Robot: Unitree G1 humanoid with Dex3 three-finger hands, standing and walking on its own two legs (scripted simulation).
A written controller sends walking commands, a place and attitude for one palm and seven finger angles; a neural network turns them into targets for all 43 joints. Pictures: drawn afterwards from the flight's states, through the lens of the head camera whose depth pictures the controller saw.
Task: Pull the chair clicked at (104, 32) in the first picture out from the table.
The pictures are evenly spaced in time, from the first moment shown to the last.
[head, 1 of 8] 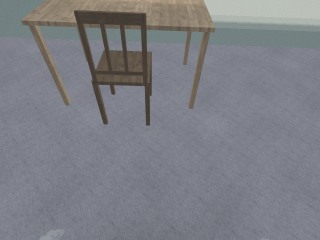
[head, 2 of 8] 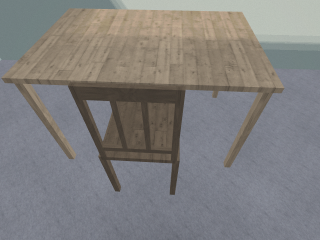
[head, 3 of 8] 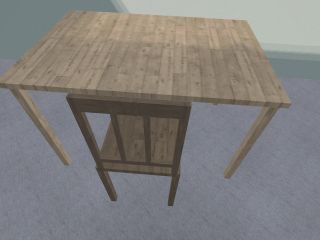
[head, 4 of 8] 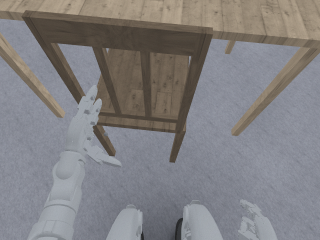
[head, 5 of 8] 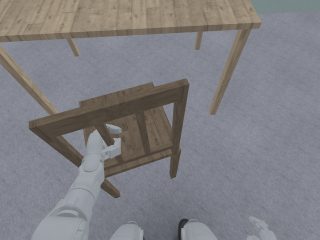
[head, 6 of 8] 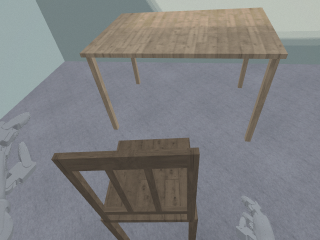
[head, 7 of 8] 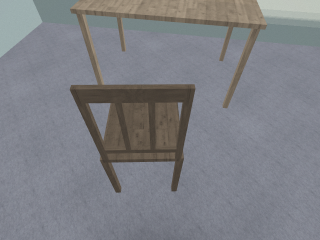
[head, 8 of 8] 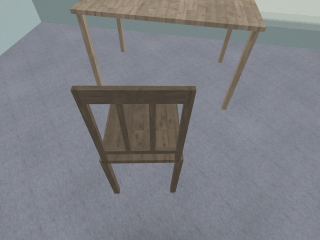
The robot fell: no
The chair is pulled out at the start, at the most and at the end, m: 0.00 0.62 0.61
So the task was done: yes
